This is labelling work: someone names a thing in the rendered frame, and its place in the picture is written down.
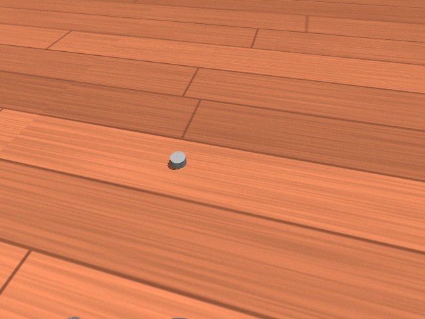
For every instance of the tin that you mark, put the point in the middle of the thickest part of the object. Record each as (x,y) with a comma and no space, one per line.
(178,160)

